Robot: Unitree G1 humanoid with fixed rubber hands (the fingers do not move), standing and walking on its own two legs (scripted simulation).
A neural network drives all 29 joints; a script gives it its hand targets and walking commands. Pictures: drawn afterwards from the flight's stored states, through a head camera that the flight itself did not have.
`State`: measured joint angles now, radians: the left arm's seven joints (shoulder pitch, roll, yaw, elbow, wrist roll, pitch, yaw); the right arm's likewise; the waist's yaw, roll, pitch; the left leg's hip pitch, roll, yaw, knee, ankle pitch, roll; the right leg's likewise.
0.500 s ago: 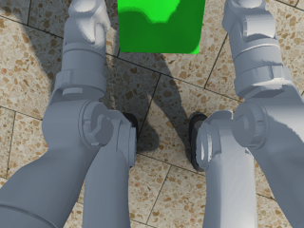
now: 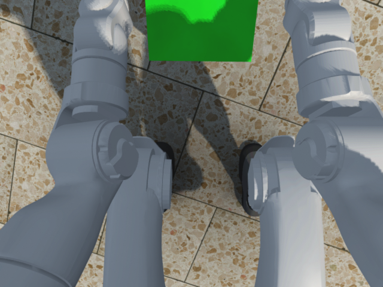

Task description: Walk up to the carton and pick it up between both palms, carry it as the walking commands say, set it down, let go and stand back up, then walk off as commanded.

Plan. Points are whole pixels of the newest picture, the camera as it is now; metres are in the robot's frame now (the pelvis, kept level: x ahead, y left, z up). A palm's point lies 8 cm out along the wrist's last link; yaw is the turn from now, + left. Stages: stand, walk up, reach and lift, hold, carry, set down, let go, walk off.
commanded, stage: set down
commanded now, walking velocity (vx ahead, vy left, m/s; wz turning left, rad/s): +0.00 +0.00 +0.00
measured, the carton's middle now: out of the picture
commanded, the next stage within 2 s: none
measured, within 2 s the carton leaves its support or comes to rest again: rests again in 1.10 s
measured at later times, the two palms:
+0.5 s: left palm out of the picture +0.56 +0.14 -0.16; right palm out of the picture +0.56 -0.13 -0.17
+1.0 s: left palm out of the picture +0.56 +0.15 -0.17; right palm out of the picture +0.56 -0.13 -0.18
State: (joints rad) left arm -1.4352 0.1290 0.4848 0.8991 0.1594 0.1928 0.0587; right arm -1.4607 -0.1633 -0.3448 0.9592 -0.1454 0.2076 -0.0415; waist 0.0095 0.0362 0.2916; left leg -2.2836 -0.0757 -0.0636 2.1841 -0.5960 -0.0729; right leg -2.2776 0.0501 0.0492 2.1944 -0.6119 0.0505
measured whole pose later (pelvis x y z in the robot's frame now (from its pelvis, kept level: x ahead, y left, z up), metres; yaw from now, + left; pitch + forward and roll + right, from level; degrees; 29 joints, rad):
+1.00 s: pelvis +0.01 +0.00 +0.00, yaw +0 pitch +42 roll +0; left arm -1.43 0.14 0.51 0.93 0.17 0.13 0.02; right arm -1.47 -0.15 -0.41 0.98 -0.23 0.15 0.02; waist 0.00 0.04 0.30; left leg -2.28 -0.08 -0.05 2.20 -0.64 -0.07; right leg -2.27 0.05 0.06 2.21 -0.66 0.06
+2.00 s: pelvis -0.01 +0.00 +0.00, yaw +0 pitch +37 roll +1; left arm -1.45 0.28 0.16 1.09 -0.16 0.04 0.14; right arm -1.50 -0.36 -0.10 1.15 0.16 0.04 -0.09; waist 0.02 0.02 0.35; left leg -2.25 -0.07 -0.06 2.19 -0.59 -0.08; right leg -2.25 0.06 0.06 2.20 -0.60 0.06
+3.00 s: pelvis +0.02 +0.00 +0.23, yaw +0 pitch +47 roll +1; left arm -1.12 0.15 0.33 0.78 0.03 0.16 0.10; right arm -1.15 -0.25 -0.29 0.85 -0.04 0.16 -0.04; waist 0.02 -0.01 -0.07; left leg -1.72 -0.03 -0.05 1.29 -0.39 -0.04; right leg -1.73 0.04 0.07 1.30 -0.40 0.03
